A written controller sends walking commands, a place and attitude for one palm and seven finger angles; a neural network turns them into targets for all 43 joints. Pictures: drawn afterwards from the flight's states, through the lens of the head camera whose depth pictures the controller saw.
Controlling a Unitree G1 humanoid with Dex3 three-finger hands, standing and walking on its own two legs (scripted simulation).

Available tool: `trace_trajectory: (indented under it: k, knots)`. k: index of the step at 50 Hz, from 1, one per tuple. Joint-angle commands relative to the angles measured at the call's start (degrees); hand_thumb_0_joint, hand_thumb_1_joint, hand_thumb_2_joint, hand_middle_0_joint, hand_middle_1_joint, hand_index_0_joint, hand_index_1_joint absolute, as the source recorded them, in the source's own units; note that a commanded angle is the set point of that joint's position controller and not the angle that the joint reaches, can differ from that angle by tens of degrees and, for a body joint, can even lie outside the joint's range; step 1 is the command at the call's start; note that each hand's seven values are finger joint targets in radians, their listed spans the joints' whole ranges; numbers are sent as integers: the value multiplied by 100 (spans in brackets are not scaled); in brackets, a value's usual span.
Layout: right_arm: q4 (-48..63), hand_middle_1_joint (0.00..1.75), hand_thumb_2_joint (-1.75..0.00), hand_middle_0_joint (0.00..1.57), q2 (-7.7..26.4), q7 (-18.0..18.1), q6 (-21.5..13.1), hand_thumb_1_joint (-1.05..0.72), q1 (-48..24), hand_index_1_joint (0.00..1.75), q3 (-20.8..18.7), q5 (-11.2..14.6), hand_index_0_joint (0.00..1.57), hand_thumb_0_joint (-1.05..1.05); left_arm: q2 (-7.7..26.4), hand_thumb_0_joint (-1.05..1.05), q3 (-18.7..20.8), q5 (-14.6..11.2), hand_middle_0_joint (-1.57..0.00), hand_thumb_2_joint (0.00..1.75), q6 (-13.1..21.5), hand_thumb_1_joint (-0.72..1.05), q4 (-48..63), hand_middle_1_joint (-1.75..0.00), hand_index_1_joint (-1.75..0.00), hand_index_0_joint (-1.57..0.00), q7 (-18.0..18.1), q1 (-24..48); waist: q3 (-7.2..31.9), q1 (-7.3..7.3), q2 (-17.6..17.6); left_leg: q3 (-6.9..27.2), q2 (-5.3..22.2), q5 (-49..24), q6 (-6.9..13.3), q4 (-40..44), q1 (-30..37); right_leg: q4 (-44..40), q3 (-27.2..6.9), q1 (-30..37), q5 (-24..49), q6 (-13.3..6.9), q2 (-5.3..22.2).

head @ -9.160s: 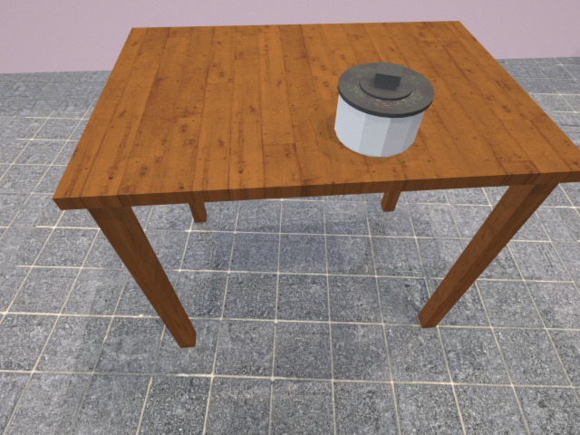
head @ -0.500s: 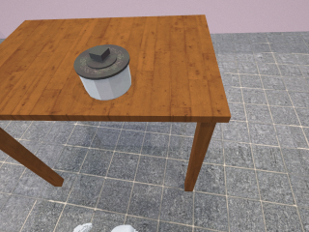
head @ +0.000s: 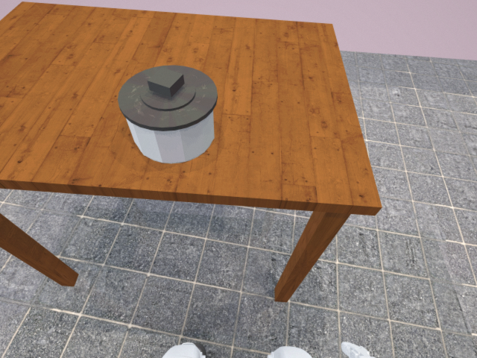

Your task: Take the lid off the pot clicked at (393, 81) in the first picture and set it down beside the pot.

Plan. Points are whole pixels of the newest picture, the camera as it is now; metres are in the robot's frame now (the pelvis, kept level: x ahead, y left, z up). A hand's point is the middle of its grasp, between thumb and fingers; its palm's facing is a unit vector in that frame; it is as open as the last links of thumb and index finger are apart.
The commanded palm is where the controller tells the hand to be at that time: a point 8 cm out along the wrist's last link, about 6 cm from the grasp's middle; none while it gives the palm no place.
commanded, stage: come to a stop and stand still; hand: left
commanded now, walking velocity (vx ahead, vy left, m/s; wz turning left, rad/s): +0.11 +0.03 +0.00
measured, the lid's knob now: (166, 82) +0.51 +0.17 +0.16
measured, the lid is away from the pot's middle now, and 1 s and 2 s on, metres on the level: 0.00 0.00 0.00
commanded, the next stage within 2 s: look again from close up in 0.44 s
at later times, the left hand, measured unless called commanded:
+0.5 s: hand out of the picture +0.06 +0.17 -0.16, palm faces +0.00 -0.97 -0.25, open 7.4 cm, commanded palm none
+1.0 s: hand out of the picture +0.03 +0.18 -0.17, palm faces -0.02 -0.98 -0.20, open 7.4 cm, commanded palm none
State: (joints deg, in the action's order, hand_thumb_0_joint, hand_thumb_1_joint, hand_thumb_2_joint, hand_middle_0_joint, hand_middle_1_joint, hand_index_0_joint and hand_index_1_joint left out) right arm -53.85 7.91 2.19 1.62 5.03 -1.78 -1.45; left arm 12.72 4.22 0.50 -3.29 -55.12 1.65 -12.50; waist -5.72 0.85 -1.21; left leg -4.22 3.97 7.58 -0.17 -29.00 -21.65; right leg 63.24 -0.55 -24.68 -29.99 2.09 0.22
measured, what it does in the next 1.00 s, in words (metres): steps on the spot: right foot, then left foot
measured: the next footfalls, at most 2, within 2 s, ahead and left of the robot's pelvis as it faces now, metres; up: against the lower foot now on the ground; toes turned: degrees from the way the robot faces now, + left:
right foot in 0.10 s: +0.01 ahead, -0.14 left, +0.00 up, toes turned +0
left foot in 0.36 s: +0.04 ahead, +0.08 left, +0.00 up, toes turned +2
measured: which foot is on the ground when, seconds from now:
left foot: down 0.00-0.12, up 0.14-0.34, down 0.36-1.00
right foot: up 0.00-0.08, down 0.10-1.00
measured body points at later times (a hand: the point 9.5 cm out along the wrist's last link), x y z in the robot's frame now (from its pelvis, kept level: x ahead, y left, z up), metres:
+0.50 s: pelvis -0.01 -0.02 +0.00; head +0.00 -0.03 +0.45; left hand +0.06 +0.22 -0.14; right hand +0.00 -0.26 -0.16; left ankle +0.00 +0.08 -0.73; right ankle -0.03 -0.14 -0.73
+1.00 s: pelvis -0.01 +0.00 +0.00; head +0.02 +0.01 +0.45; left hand +0.03 +0.23 -0.16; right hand +0.04 -0.23 -0.15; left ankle +0.00 +0.08 -0.73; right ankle -0.03 -0.14 -0.73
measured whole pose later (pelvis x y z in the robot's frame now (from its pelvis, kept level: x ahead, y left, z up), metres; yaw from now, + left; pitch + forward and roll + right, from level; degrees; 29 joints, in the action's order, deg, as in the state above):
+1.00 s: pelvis -0.01 +0.00 +0.00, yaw -2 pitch -1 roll +0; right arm -59.0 9.0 1.2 0.1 11.3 -1.4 -0.9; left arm 10.6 0.5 0.9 -0.5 -57.3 2.0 -14.9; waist -4.5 -0.1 -1.4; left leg -4.8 -1.2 16.7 3.2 -30.6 -12.8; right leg 29.9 -1.9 -10.7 -18.0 2.1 1.5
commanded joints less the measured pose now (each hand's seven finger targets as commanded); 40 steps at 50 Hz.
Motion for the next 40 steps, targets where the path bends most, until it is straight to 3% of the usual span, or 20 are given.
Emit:
trace_trajectory:
  k: [1,2,3,4,5,6,7,8,10,11,12,15,16,18,20,23,26,31,34,40]
  knots:
    - [242,30,-90,20,1193,-27,-27,-90,426,30,-357,-22,20,0,104,0,-33,40,-20,90,117,90,261,-30,-30,-20,-42,-697,1072,-165,1443,1245,1281,243,838,1125,700,-1935,337,714,71,-81,165]
    - [283,30,-90,20,1241,4,-74,-90,494,30,-290,-79,20,0,656,0,-232,90,-20,90,336,90,251,-30,-30,-20,45,-1188,1100,182,1271,870,425,198,641,789,1474,-2695,509,1001,116,-196,-233]
    - [659,30,-90,20,1527,-75,-136,-90,133,30,-481,-6,20,0,815,0,-82,78,-20,90,327,90,447,-30,-30,-20,-39,-1266,1233,247,644,866,615,817,337,172,1015,-3908,183,757,839,-287,23]
    - [749,30,-90,20,1095,-106,-53,-90,93,30,-407,64,20,0,945,0,-39,137,-20,90,374,90,505,-30,-30,-20,19,-1091,825,158,-267,402,-16,1517,84,-682,285,-4532,-846,879,929,-534,657]
    - [841,30,-90,20,683,-170,16,-90,121,30,-275,57,20,0,1088,0,-105,146,-20,90,409,90,661,-30,-30,-20,67,-604,390,-84,-710,276,-324,1809,-101,-1253,-70,-4883,-1762,410,438,-858,1316]
    - [804,30,-90,20,629,-242,78,-90,292,30,-253,38,20,0,1127,0,-161,151,-20,90,420,90,772,-30,-30,-20,76,-253,421,-262,-462,324,-381,1760,-136,-1824,275,-5039,-1799,-103,-423,-982,1470]
    - [811,30,-90,20,626,-228,113,-90,400,30,-248,24,20,0,1064,0,-100,115,-20,90,473,90,818,-30,-30,-20,123,-212,379,-180,-914,543,-410,1615,-82,-2277,-217,-5010,-2144,306,91,-1040,1416]
    - [779,30,-90,20,794,-234,117,-90,399,30,-306,22,20,0,1006,0,-82,81,-20,90,480,90,823,-30,-30,-20,156,-52,17,-267,-1034,728,-279,1451,-46,-2692,-620,-4980,-2061,409,454,-1075,1484]
    - [707,30,-90,20,815,-276,72,-90,548,30,-285,39,20,0,899,0,-53,106,-20,90,468,90,888,-30,-30,-20,181,119,-230,-326,-803,597,-168,1479,-72,-2707,-687,-4877,-1606,546,854,-1118,1466]
    - [733,30,-90,20,764,-284,35,-90,520,30,-256,56,20,0,918,0,-24,124,-20,90,457,90,889,-30,-30,-20,183,64,-229,-248,-821,481,-174,1622,-79,-2279,-557,-4766,-1431,705,1163,-1131,1435]
    - [749,30,-90,20,727,-288,21,-90,495,30,-230,67,20,0,980,0,-10,128,-20,90,444,90,854,-30,-30,-20,156,-39,-115,-134,-437,354,-224,1720,-89,-1791,-222,-4634,-1325,762,1395,-1151,1453]
    - [543,30,-90,20,631,-258,-111,-90,929,30,-161,56,20,0,951,0,-36,68,-20,90,418,90,777,-30,-30,-20,156,-213,204,-160,-795,164,-417,1108,-14,-144,707,-4179,-1043,965,1717,-822,1113]
    - [434,30,-90,20,663,-240,-168,-90,1052,30,-137,55,20,0,871,0,-75,38,-20,90,415,90,768,-30,-30,-20,157,-240,343,-165,-604,290,-371,702,61,227,986,-3913,-854,1016,1980,-661,924]
    - [369,30,-90,20,898,-185,-222,-90,1056,30,-136,10,20,0,580,0,-132,6,-20,90,403,90,784,-30,-30,-20,130,-361,502,-42,215,744,152,-438,311,241,1337,-3482,-374,831,2066,-404,478]
    - [228,30,-90,20,855,-180,-196,-90,1017,30,-100,21,20,0,622,0,-150,36,-20,90,388,90,657,-30,-30,-20,134,-364,476,-53,577,850,177,-390,358,234,950,-3506,-227,1107,1758,-377,430]
    - [123,30,-90,20,884,-156,-177,-90,1001,30,-77,18,20,0,574,0,-202,21,-20,90,369,90,566,-30,-30,-20,115,-361,421,-28,379,908,223,87,390,361,872,-3557,-150,1119,1516,-365,343]
    - [20,30,-90,20,795,-156,-165,-90,1030,30,-61,20,20,0,590,0,-196,33,-20,90,391,90,498,-30,-30,-20,111,-352,260,-74,0,682,45,479,280,187,669,-3808,-494,1106,1608,-466,531]
    - [-137,30,-90,20,731,-134,-209,-90,1088,30,-57,43,20,0,537,0,-201,38,-20,90,413,90,422,-30,-30,-20,109,-361,377,-110,7,629,87,-22,269,155,888,-3699,-486,1119,2193,-430,532]
    - [-187,30,-90,20,780,-110,-234,-90,1072,30,-68,58,20,0,458,0,-222,33,-20,90,407,90,367,-30,-30,-20,108,-389,473,-96,256,725,226,-548,341,250,1119,-3547,-271,1098,2259,-338,418]
    - [-259,30,-90,20,766,-93,-235,-90,995,30,-85,72,20,0,429,0,-223,43,-20,90,407,90,220,-30,-30,-20,108,-449,464,-110,242,666,209,-566,321,256,1228,-3626,-340,1118,2431,-330,483]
